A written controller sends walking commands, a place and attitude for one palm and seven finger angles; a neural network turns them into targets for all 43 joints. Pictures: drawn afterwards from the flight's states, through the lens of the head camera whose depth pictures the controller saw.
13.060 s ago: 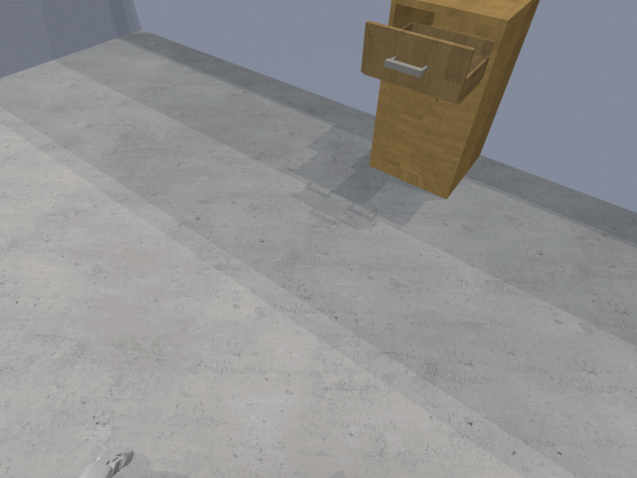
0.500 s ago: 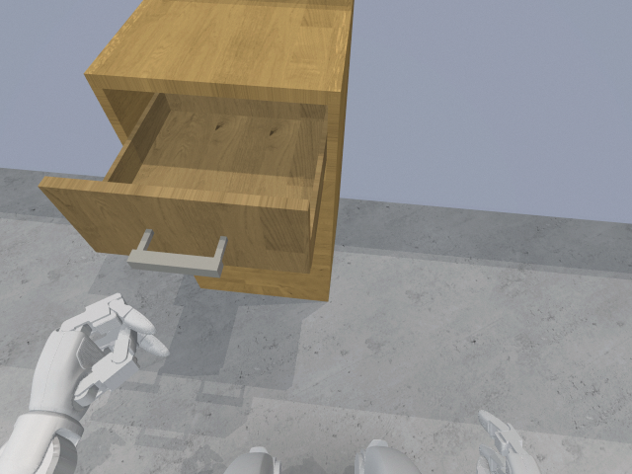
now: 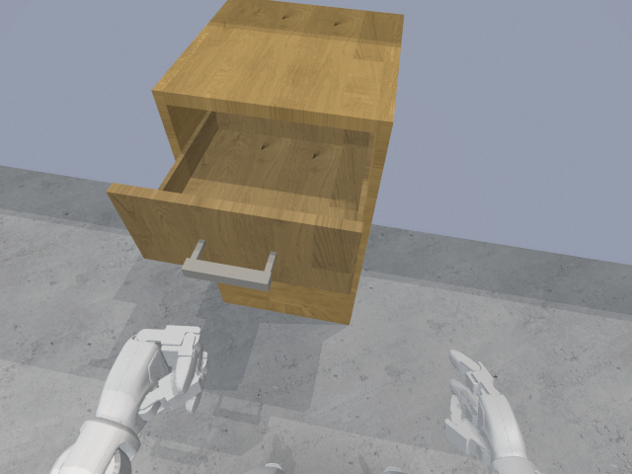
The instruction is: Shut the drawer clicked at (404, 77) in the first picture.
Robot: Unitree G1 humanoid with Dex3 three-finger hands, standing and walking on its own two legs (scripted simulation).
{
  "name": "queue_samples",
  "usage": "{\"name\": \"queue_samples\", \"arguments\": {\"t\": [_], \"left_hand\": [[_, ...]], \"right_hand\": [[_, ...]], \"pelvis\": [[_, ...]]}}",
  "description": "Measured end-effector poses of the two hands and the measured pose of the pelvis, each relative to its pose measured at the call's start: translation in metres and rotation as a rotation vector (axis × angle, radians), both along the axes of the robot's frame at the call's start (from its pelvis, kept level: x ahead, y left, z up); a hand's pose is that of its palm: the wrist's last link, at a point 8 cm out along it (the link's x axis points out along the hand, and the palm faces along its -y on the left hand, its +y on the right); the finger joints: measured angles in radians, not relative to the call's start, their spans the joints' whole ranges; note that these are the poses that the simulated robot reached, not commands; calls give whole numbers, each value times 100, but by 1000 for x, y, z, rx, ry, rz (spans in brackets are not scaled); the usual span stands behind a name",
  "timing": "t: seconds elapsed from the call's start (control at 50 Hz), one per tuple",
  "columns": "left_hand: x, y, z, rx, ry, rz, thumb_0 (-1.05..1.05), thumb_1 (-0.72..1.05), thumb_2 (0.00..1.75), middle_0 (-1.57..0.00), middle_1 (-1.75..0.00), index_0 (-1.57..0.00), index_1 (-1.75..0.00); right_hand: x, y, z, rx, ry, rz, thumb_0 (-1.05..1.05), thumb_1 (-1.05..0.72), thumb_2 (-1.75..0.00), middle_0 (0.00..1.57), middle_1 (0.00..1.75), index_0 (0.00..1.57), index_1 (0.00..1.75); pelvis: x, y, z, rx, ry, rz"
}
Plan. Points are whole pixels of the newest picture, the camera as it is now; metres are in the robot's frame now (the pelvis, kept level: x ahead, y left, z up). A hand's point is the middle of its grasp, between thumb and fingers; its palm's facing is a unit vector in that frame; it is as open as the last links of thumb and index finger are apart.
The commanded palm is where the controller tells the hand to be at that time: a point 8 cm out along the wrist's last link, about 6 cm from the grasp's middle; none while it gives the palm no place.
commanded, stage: raise the hand and make a fist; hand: left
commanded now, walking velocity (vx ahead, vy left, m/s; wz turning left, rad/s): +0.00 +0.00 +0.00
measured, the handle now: (231, 263) +0.42 +0.17 -0.04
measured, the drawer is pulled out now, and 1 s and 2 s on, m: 0.23 0.23 0.23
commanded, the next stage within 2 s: bring the fist close to the handle in 0.48 s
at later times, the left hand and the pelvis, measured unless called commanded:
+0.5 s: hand (183, 367) +0.22 +0.16 +0.07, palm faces -0.05 -0.99 -0.09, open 3.3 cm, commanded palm +0.19 +0.22 +0.07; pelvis +0.00 -0.03 +0.00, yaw +0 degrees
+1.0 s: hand (215, 361) +0.24 +0.14 +0.03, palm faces -0.15 -0.99 -0.06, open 3.3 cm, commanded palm +0.23 +0.21 +0.02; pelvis -0.01 -0.05 -0.02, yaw +0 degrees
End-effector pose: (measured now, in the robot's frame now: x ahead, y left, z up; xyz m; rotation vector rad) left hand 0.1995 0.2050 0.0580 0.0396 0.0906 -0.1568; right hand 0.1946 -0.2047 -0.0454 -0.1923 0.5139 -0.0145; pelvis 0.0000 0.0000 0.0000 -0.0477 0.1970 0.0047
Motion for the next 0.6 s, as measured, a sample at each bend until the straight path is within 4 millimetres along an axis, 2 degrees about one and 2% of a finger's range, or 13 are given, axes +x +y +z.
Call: {"name": "queue_samples", "arguments": {"t": [0.08, 0.18, 0.28, 0.36, 0.5, 0.6], "left_hand": [[-5, 3, 5, 2, -3, 38, 2, 90, 90, -139, -159, -139, -159], [-4, 13, 17, 32, -71, 97, 2, 90, 90, -140, -160, -140, -159], [1, 6, 6, 33, -26, 44, 2, 90, 90, -140, -160, -140, -160], [4, -2, 2, 27, 2, 14, 2, 90, 90, -140, -160, -140, -160], [3, 11, 18, 52, -66, 103, 2, 90, 90, -140, -160, -140, -160], [-5, 6, 13, 52, -28, 79, 2, 90, 90, -140, -160, -140, -160]], "right_hand": [[-8, 2, -4, 1, 38, -1, 1, -90, -90, 20, 30, 21, 30], [-21, -9, -13, -20, 102, -6, 1, -90, -90, 20, 30, 21, 30], [-34, -29, -20, -46, 140, -41, 1, -90, -90, 20, 30, 21, 30], [-40, -46, -17, -64, 137, -83, 1, -90, -90, 20, 30, 21, 30], [-40, -66, -12, -65, 118, -113, 1, -91, -90, 20, 30, 20, 30], [-32, -71, -11, -52, 90, -97, 1, -91, -90, 20, 30, 20, 30]], "pelvis": [[1, -1, 2, 3, -6, -4], [1, -5, 2, 3, -4, 3], [-1, -10, 1, 3, 3, 6], [1, -16, 2, 9, 4, -1], [3, -29, 5, 18, -5, -2], [2, -35, 5, 20, -8, 3]]}}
